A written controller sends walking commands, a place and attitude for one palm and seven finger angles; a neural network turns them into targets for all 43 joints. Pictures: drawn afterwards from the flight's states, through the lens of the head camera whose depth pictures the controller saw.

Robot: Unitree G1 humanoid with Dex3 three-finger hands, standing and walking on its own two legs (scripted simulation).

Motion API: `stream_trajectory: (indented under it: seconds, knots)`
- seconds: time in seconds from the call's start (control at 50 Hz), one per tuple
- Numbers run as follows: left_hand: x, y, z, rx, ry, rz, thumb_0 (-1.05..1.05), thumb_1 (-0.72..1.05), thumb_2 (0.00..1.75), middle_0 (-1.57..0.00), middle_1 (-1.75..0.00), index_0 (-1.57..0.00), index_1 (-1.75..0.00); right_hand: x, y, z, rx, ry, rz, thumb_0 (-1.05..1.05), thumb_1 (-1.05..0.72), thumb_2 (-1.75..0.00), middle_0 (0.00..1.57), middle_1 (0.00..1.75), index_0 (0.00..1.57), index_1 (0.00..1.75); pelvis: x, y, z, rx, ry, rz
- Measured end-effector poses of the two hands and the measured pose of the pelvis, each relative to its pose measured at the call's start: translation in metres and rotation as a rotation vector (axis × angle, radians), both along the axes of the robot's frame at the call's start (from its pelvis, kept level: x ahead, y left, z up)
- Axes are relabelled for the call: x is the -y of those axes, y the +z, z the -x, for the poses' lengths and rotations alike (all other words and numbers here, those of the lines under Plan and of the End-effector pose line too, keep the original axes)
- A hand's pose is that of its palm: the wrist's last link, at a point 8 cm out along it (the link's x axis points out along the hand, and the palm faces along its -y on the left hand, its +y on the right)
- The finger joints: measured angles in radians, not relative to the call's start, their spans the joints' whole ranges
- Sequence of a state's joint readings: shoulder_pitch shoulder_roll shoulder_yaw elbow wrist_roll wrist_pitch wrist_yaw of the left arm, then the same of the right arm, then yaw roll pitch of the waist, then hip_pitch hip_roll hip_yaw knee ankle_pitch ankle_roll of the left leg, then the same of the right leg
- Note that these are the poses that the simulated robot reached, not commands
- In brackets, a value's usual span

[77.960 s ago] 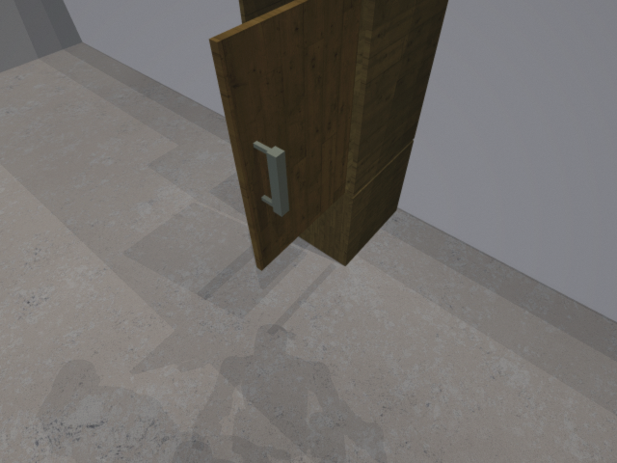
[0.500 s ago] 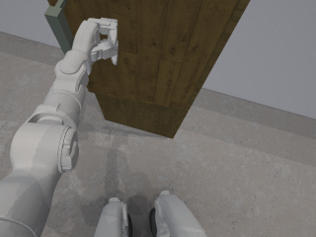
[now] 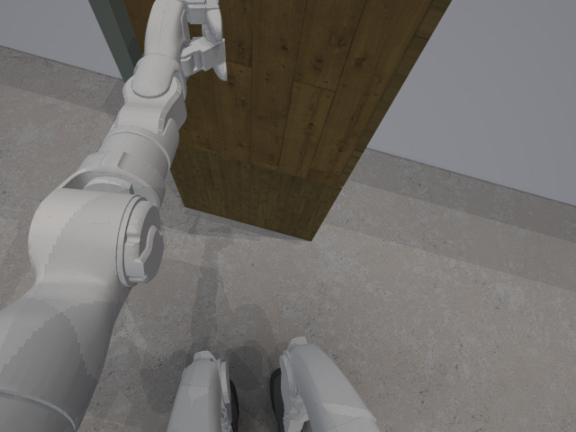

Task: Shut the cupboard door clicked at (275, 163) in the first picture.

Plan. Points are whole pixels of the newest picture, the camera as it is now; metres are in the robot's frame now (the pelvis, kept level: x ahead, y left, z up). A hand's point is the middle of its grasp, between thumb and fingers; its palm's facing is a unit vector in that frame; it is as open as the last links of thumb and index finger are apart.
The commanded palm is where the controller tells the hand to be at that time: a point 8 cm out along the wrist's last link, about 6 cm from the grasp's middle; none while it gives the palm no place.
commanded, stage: pull the fist back off the door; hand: left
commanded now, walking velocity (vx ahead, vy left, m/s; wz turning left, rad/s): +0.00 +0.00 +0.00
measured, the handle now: (126, 20) +0.63 +0.11 +0.10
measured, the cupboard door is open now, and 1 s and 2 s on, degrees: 0 0 0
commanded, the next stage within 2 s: draw the hand back to the body in 0.76 s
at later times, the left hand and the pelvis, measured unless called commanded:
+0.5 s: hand (237, 48) +0.56 -0.01 +0.11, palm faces +0.00 -1.00 +0.01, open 3.2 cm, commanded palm +0.52 +0.03 +0.10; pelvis +0.02 +0.00 +0.03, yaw -1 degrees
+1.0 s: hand (234, 75) +0.52 -0.01 +0.12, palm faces +0.00 -1.00 -0.03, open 3.1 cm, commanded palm +0.46 +0.07 +0.12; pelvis +0.04 -0.02 +0.05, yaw +0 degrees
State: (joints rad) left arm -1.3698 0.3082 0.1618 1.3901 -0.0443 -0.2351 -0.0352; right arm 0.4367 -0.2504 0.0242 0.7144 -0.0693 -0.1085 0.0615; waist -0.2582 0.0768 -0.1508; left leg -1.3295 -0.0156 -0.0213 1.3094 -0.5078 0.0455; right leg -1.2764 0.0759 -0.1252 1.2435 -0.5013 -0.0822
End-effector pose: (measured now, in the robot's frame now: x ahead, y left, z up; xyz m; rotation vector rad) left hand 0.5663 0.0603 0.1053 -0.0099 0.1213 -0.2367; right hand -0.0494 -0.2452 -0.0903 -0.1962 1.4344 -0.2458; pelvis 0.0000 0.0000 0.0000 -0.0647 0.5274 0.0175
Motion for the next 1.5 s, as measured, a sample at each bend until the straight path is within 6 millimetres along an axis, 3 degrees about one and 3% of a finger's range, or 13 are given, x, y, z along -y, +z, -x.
stream_trajectory:
  seconds: [0.14,0.24,0.32,0.44,0.56,0.76,0.88,0.96,1.02,1.2,1.28,1.36,1.5]
  knots:
    - [0.017,-0.002,0.013,0.047,0.302,0.021,0.05,0.9,1.02,-1.3,-1.5,-1.33,-1.5,-0.013,0.0,0.006,0.024,0.021,-0.06,0.0,-0.9,-0.9,0.2,0.29,0.2,0.3,-0.003,-0.001,0.004,-0.011,-0.01,-0.003]
    - [0.023,-0.002,0.014,0.158,0.277,-0.075,0.05,0.95,1.02,-1.3,-1.5,-1.31,-1.5,-0.02,-0.002,0.021,0.004,-0.031,-0.09,0.0,-0.9,-0.9,0.2,0.29,0.2,0.3,-0.005,-0.003,0.005,-0.009,-0.021,-0.01]
    - [0.021,-0.002,0.014,0.149,0.244,-0.094,0.03,0.96,1.0,-1.3,-1.5,-1.3,-1.5,-0.026,0.002,0.032,-0.038,-0.073,-0.116,0.0,-0.9,-0.9,0.2,0.29,0.2,0.3,-0.006,0.004,0.002,0.005,-0.028,-0.016]
    - [0.02,0.003,0.018,0.083,0.238,-0.037,0.02,0.94,0.95,-1.3,-1.5,-1.3,-1.5,-0.026,0.016,0.028,-0.068,-0.079,-0.135,0.0,-0.9,-0.9,0.2,0.29,0.2,0.3,-0.005,0.021,-0.01,0.028,-0.034,-0.026]
    - [0.021,0.004,0.03,0.112,0.232,0.002,0.01,0.92,0.92,-1.3,-1.5,-1.3,-1.5,-0.013,0.024,-0.003,-0.03,-0.042,-0.124,0.0,-0.9,-0.9,0.2,0.29,0.2,0.3,-0.001,0.032,-0.026,0.051,-0.036,-0.036]
    - [0.01,-0.017,0.069,0.14,0.227,-0.04,0.01,0.91,0.9,-1.3,-1.5,-1.3,-1.5,0.011,0.019,-0.088,0.101,0.044,-0.116,0.0,-0.91,-0.9,0.2,0.29,0.2,0.3,0.005,0.04,-0.04,0.09,-0.028,-0.051]
    - [0.018,-0.002,0.074,0.177,0.205,-0.043,0.02,0.9,0.9,-1.3,-1.5,-1.3,-1.5,0.016,0.014,-0.131,0.181,0.09,-0.109,0.0,-0.91,-0.9,0.2,0.29,0.2,0.3,0.01,0.041,-0.039,0.11,-0.016,-0.061]
    - [0.02,0.01,0.069,0.182,0.214,-0.037,0.02,0.9,0.9,-1.3,-1.5,-1.3,-1.5,0.017,0.013,-0.144,0.219,0.089,-0.109,0.0,-0.91,-0.9,0.2,0.29,0.2,0.3,0.014,0.042,-0.038,0.114,-0.023,-0.069]
    - [0.007,0.017,0.075,0.167,0.251,-0.037,0.01,0.9,0.9,-1.3,-1.5,-1.3,-1.5,0.016,0.018,-0.147,0.247,0.068,-0.124,0.0,-0.91,-0.9,0.2,0.29,0.2,0.3,0.016,0.048,-0.039,0.133,-0.041,-0.078]
    - [-0.062,0.049,0.143,0.165,0.296,-0.054,0.02,0.9,0.9,-1.3,-1.5,-1.29,-1.5,0.014,0.051,-0.156,0.313,0.07,-0.15,0.01,-0.91,-0.9,0.2,0.29,0.2,0.3,0.023,0.08,-0.042,0.27,-0.04,-0.084]
    - [-0.07,0.07,0.171,0.22,0.239,-0.024,0.02,0.91,0.9,-1.3,-1.5,-1.3,-1.5,0.02,0.068,-0.173,0.376,0.101,-0.107,0.01,-0.9,-0.9,0.2,0.29,0.2,0.3,0.022,0.089,-0.039,0.325,-0.013,-0.073]
    - [-0.071,0.077,0.192,0.198,0.182,-0.023,0.01,0.9,0.9,-1.29,-1.49,-1.29,-1.49,0.023,0.085,-0.196,0.477,0.112,-0.071,0.01,-0.9,-0.9,0.2,0.29,0.2,0.3,0.018,0.095,-0.036,0.366,-0.01,-0.067]
    - [-0.093,0.093,0.229,0.147,0.176,-0.146,0.01,0.9,0.9,-1.2,-1.39,-1.19,-1.39,0.005,0.118,-0.235,0.627,0.081,-0.061,0.01,-0.91,-0.9,0.2,0.29,0.2,0.3,0.009,0.11,-0.037,0.451,-0.028,-0.072]
